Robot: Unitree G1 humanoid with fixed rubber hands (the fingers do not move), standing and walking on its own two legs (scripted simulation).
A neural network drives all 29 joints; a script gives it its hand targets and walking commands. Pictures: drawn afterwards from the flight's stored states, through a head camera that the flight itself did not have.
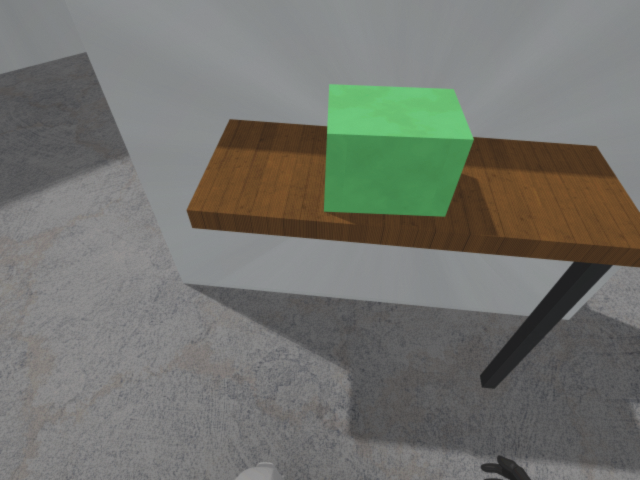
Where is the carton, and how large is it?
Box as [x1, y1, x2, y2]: [324, 84, 473, 216]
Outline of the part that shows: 329,84 324,211 444,216 473,140 453,89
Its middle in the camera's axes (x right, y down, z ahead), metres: +0.13 -0.17 +0.72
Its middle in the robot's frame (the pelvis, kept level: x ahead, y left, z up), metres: +0.68 -0.06 +0.05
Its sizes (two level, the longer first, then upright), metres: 0.230 0.164 0.169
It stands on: a table, 0.73 m high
